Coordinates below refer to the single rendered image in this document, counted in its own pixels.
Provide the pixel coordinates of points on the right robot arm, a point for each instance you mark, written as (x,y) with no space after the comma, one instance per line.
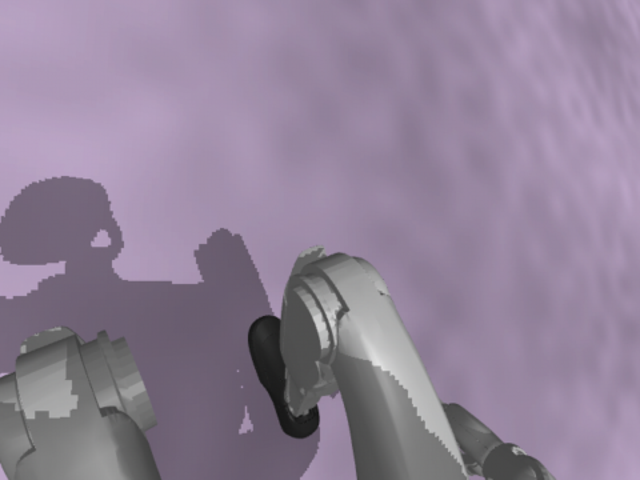
(509,462)

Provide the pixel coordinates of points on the right robot foot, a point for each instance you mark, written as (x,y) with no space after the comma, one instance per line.
(264,346)

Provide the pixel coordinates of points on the right robot hand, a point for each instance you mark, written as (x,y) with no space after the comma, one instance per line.
(474,438)

